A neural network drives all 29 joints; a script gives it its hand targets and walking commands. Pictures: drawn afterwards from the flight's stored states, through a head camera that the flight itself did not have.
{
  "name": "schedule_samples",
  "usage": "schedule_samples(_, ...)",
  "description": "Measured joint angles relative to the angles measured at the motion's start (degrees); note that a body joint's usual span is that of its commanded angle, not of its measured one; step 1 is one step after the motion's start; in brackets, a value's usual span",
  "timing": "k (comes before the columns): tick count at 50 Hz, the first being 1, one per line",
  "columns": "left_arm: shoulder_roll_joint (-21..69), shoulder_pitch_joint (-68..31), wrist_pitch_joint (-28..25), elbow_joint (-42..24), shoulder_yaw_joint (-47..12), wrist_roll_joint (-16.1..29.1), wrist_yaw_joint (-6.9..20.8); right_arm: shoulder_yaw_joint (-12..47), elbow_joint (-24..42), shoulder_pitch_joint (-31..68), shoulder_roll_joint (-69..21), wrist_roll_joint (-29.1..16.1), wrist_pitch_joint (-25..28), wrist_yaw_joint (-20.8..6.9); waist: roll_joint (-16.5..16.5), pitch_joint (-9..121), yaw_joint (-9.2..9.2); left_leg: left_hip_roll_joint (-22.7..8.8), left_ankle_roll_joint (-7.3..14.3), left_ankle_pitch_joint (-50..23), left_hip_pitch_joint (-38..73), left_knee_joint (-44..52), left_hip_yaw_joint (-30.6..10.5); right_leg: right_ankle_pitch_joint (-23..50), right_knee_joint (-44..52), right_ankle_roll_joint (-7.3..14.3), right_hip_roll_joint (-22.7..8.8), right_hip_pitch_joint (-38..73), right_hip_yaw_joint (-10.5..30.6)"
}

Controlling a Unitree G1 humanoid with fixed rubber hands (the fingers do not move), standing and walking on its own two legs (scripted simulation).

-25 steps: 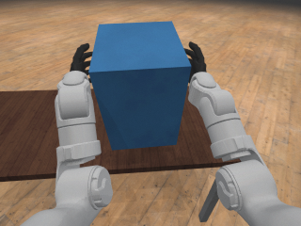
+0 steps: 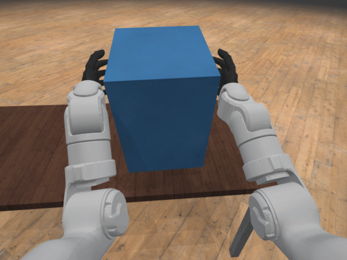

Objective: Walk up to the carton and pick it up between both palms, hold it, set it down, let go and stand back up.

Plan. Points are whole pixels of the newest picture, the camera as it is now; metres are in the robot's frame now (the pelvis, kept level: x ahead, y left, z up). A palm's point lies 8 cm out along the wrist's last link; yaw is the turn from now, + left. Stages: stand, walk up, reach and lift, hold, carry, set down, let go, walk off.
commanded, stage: hold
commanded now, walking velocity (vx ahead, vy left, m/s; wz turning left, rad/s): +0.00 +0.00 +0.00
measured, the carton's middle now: (162, 102) +0.39 +0.00 +0.22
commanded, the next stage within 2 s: set down in 0.70 s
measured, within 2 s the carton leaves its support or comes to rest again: neither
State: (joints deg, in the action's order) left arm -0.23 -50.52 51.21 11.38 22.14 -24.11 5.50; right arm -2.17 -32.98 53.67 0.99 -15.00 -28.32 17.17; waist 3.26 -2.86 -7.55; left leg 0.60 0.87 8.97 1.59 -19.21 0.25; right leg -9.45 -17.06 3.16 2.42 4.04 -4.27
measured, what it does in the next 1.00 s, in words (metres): stands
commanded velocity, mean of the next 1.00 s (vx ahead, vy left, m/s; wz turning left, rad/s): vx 0.00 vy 0.00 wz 0.00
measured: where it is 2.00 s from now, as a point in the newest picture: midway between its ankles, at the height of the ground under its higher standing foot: outside the picture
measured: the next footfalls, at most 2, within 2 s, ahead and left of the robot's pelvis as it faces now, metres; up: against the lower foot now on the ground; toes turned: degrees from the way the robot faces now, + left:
none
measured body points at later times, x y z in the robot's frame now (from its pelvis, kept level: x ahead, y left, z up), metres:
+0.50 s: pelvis -0.01 +0.00 +0.00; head -0.07 +0.02 +0.44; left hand +0.38 +0.15 +0.27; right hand +0.38 -0.13 +0.27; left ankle +0.03 +0.11 -0.75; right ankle +0.02 -0.08 -0.75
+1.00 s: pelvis -0.01 +0.00 +0.00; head -0.07 +0.03 +0.44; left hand +0.39 +0.15 +0.28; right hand +0.38 -0.13 +0.28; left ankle +0.03 +0.11 -0.75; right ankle +0.02 -0.08 -0.75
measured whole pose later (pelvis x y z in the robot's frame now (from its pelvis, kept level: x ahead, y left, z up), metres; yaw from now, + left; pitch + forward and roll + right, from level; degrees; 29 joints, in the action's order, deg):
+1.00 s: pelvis -0.01 +0.00 +0.00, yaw +1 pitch -13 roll +0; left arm 0.1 -51.6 44.6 13.8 23.5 -25.1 5.3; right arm -7.7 -35.8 54.5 -2.1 -8.3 -21.1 13.8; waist 4.5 -3.7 -7.4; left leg 0.8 0.9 8.4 1.8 -19.3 -0.3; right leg -9.2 -17.0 3.2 2.3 4.6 -5.0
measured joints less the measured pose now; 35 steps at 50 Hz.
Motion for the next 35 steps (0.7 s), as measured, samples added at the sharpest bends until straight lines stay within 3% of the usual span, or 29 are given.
schedule_samples(12,0.7,1.9,0.6,-3.0,0.0,0.3,-0.1,0.6,2.3,-1.3,-0.2,-0.3,-0.6,0.2,0.3,-0.6,0.48,-0.3,-0.1,-0.1,0.3,0.0,0.3,0.2,0.0,0.2,0.2,0.2,0.3)
schedule_samples(35,-0.1,-0.7,-0.3,0.8,0.6,0.0,0.1,-1.1,-0.3,0.4,-0.7,1.5,0.0,-0.3,0.3,0.2,0.37,0.0,-0.1,-0.5,-0.4,0.2,0.0,0.2,-0.1,0.1,0.0,-0.5,-0.1)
